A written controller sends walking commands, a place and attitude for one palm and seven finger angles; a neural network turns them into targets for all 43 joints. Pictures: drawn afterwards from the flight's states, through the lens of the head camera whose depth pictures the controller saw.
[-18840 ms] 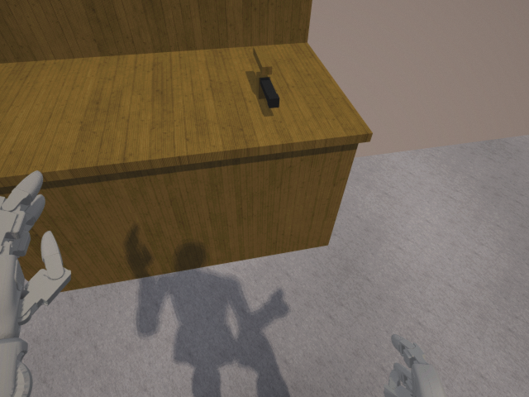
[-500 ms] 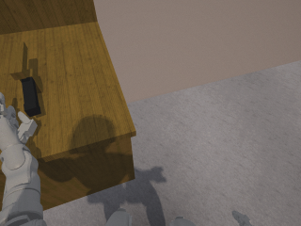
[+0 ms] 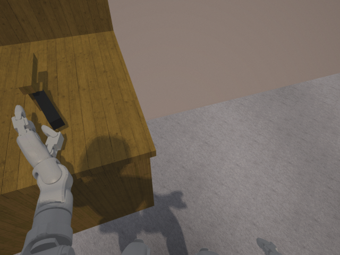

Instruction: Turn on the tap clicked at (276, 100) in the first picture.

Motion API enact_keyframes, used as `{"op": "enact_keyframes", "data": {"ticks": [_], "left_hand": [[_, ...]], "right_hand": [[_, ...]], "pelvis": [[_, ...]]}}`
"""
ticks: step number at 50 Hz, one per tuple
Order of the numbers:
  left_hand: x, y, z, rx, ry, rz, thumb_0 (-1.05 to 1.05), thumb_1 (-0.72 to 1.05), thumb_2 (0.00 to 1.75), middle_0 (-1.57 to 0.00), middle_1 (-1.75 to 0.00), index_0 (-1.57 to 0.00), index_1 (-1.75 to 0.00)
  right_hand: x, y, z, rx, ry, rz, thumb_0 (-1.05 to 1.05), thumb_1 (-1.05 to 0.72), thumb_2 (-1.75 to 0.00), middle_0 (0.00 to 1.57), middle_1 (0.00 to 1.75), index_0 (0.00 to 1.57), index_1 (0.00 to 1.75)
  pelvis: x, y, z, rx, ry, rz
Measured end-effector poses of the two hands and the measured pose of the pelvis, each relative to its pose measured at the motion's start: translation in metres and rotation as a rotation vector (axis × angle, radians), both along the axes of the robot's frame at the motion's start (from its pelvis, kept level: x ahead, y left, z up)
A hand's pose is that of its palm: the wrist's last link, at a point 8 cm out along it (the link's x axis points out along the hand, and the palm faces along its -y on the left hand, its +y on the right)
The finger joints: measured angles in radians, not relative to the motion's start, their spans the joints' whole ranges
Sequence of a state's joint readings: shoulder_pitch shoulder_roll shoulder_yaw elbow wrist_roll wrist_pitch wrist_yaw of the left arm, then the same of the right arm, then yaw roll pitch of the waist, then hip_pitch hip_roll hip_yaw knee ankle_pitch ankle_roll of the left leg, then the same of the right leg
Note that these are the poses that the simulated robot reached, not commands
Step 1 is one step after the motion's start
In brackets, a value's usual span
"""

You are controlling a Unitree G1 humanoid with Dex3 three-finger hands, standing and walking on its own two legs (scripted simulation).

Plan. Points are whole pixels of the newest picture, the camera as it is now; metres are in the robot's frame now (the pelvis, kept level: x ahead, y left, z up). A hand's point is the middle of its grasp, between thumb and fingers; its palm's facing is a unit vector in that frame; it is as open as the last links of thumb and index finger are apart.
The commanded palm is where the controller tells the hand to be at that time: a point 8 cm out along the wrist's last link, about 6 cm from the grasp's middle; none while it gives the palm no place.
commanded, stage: push the lever round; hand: left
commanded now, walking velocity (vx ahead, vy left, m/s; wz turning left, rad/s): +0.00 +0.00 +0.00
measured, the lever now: (55, 120) +0.41 +0.30 +0.06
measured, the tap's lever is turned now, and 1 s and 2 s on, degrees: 20 49 70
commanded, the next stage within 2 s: lift the hand up off the lever in 1.76 s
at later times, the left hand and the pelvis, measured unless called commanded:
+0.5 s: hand (73, 127) +0.40 +0.26 +0.05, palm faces +0.77 -0.63 -0.07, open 7.8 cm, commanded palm +0.35 +0.27 +0.06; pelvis +0.00 +0.00 +0.00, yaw +0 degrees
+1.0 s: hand (88, 116) +0.43 +0.23 +0.06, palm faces +0.83 -0.55 -0.09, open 7.8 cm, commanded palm +0.38 +0.24 +0.06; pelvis +0.00 +0.00 +0.00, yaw +0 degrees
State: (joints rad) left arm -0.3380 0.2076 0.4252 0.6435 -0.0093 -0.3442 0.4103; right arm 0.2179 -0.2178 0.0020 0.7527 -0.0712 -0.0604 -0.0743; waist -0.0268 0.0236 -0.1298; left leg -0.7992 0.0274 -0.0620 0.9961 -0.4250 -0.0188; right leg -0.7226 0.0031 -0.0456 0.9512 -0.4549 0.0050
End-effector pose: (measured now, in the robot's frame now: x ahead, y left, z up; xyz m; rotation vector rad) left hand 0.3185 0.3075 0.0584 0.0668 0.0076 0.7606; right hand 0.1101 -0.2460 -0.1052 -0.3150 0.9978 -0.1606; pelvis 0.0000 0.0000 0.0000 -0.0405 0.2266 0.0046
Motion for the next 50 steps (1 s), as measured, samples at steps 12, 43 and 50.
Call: {"op": "enact_keyframes", "data": {"ticks": [12, 43, 50], "left_hand": [[0.009, -0.013, 0.000, -0.002, 0.008, 0.063, 0.02, 0.90, 0.91, -0.15, -0.15, -0.15, -0.15], [0.045, -0.053, 0.003, -0.004, 0.037, 0.204, 0.02, 0.91, 0.91, -0.15, -0.15, -0.15, -0.15], [0.059, -0.062, 0.003, -0.012, 0.052, 0.226, 0.02, 0.92, 0.91, -0.15, -0.15, -0.15, -0.15]], "right_hand": [[-0.008, -0.004, -0.002, -0.004, 0.032, -0.013, 0.01, -0.91, -0.89, 0.20, 0.30, 0.20, 0.30], [-0.037, -0.006, -0.012, 0.020, 0.145, -0.043, 0.01, -0.91, -0.89, 0.20, 0.30, 0.20, 0.30], [-0.045, -0.008, -0.016, 0.028, 0.188, -0.050, 0.01, -0.91, -0.89, 0.20, 0.30, 0.20, 0.30]], "pelvis": [[-0.001, -0.001, 0.000, 0.001, 0.002, 0.003], [-0.003, -0.003, -0.002, 0.002, 0.031, 0.006], [-0.001, -0.005, -0.003, 0.003, 0.047, 0.006]]}}
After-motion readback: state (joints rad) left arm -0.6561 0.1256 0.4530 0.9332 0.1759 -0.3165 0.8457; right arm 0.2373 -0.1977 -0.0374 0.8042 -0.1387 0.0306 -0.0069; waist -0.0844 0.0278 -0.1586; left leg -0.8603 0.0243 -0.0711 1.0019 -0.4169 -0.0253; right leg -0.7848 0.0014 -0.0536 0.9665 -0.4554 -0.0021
